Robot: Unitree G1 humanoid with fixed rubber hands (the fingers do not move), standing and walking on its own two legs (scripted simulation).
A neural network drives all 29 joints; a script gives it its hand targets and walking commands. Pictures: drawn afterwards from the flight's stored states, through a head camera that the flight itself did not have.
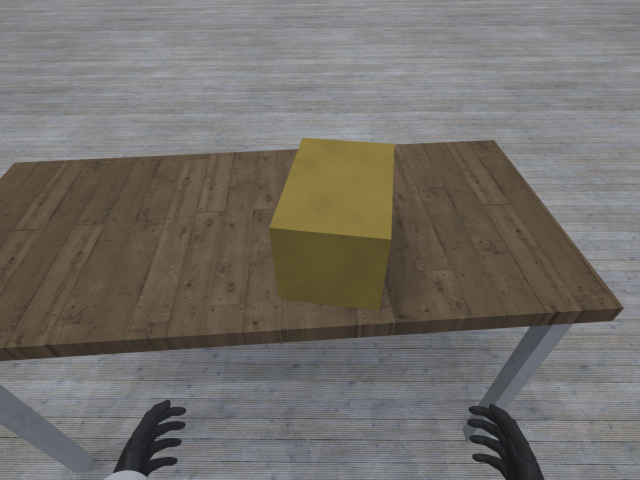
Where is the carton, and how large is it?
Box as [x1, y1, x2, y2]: [269, 138, 393, 310]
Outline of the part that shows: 302,138 269,227 279,298 379,310 390,243 393,144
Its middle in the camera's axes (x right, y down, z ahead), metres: +0.04 -0.04 +0.69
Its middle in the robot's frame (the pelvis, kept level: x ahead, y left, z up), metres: +0.56 -0.01 +0.03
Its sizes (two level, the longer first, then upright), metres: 0.258 0.173 0.166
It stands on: a table, 0.72 m high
